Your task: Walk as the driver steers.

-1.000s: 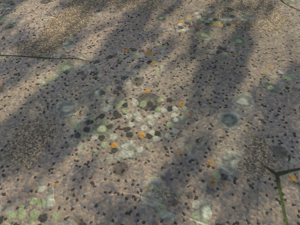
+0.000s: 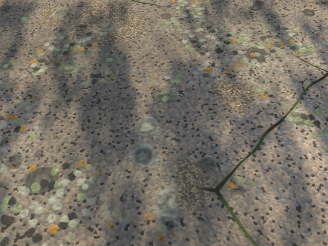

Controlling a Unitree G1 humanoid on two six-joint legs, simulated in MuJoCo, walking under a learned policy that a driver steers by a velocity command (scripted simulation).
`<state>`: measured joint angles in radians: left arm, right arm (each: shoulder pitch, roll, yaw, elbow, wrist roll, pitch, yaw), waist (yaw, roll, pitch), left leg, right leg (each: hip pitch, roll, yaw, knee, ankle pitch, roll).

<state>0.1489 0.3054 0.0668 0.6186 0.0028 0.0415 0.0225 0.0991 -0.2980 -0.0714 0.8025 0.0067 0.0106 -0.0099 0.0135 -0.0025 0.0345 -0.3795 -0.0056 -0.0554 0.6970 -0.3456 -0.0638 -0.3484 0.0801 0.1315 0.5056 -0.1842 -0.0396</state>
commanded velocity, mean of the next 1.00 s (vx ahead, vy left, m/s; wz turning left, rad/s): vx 0.06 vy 0.00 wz -0.07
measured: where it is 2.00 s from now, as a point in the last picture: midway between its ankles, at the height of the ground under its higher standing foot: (178, 230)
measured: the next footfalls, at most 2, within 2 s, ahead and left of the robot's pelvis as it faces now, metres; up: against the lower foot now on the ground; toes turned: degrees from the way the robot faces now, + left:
left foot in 0.04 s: +0.05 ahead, +0.14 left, +0.00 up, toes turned -3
right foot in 0.30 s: +0.02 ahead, -0.12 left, +0.00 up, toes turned +2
